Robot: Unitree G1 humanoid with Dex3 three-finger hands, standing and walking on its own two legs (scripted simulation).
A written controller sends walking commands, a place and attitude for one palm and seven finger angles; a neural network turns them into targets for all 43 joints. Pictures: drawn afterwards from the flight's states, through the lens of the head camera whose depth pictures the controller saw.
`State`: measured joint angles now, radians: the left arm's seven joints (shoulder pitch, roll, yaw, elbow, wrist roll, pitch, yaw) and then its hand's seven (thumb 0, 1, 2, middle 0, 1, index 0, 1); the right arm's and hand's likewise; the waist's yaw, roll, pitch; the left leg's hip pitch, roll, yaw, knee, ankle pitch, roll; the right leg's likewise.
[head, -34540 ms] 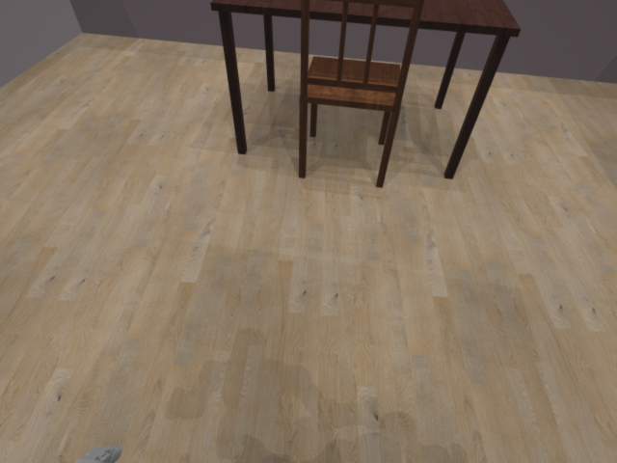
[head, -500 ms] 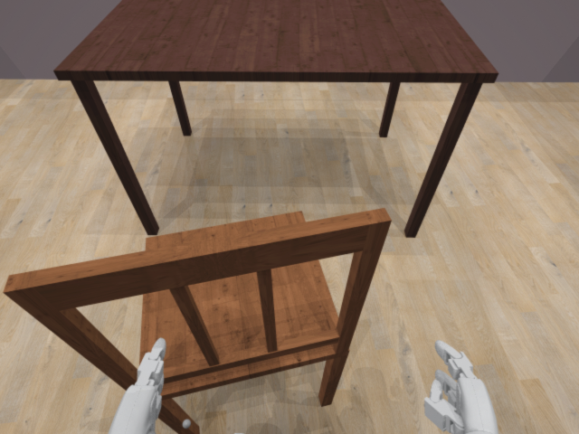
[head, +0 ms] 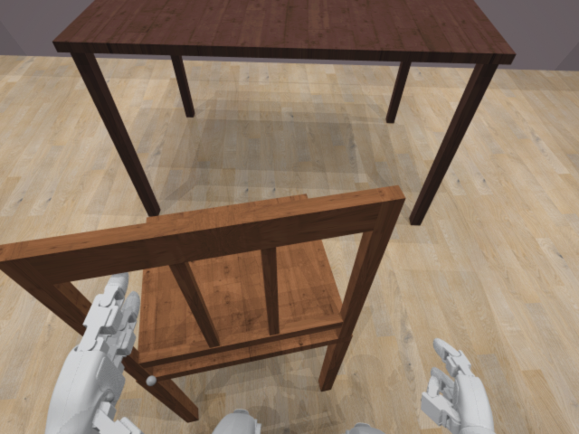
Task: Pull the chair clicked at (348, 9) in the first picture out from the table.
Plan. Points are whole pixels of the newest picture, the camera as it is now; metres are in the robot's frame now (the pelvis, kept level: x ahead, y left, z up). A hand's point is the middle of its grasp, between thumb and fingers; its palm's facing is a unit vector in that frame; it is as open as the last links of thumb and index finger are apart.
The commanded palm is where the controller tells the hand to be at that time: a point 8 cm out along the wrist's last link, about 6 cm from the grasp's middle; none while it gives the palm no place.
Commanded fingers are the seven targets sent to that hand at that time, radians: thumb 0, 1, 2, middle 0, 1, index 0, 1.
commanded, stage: draw the hand back to the body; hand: left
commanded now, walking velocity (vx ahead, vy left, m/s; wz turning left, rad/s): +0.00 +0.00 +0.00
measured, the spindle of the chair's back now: (199, 309) +0.30 +0.16 -0.01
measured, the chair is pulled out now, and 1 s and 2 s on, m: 0.57 0.57 0.57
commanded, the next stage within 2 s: step back with the hand held close in 1.24 s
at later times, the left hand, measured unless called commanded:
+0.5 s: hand (99, 368) +0.18 +0.20 +0.11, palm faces +0.11 -0.90 -0.42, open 13.3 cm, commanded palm +0.15 +0.27 +0.19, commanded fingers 0.00 0.28 0.60 -0.12 -0.17 -0.12 -0.17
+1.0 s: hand (78, 355) +0.18 +0.22 +0.12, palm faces +0.17 -0.83 -0.54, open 6.6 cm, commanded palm +0.18 +0.28 +0.26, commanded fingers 0.00 0.90 0.90 -0.20 -0.30 -0.20 -0.30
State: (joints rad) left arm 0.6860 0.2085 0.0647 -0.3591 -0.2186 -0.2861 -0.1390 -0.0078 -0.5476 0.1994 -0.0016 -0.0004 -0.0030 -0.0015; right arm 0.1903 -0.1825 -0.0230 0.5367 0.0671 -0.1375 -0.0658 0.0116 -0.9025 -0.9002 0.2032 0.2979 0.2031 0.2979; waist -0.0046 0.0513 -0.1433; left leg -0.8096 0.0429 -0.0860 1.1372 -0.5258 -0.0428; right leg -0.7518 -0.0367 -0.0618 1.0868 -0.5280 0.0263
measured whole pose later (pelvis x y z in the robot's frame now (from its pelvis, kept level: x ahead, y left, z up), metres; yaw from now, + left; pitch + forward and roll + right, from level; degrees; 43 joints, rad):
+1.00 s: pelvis +0.05 -0.03 +0.07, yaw +1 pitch -3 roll +0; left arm 0.67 0.48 0.11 -0.40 -0.08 0.29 0.14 0.01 0.79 0.85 -0.19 -0.28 -0.47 -0.37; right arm 0.18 -0.24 0.04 0.67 0.06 -0.26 -0.12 0.01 -0.90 -0.90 0.20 0.30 0.20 0.30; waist 0.07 0.08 0.04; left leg -0.17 0.05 -0.06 0.57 -0.35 -0.07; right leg -0.14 -0.03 -0.07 0.58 -0.38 0.00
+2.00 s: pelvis -0.06 +0.01 +0.07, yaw -1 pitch -1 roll -1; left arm 0.54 0.38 0.40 -0.47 -0.04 -0.15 0.18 0.02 0.89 0.90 -0.21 -0.30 -0.21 -0.30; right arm 0.21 -0.21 0.01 0.62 0.02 -0.10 -0.10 0.01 -0.90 -0.90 0.20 0.30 0.20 0.30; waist 0.02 0.04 0.02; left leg -0.38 0.04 0.00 0.61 -0.27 0.00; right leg -0.33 -0.04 -0.02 0.51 -0.17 0.04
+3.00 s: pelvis -0.21 +0.02 +0.07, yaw +5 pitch -1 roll +0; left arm 0.48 0.40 0.43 -0.47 -0.03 -0.22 0.18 0.02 0.88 0.90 -0.21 -0.30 -0.21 -0.30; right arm 0.24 -0.22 -0.02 0.66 0.01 -0.17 -0.07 0.01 -0.90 -0.90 0.20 0.30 0.20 0.30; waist -0.01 -0.04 -0.01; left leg -0.19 0.01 0.05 0.51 -0.32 0.00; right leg -0.29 -0.07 -0.01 0.57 -0.26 0.04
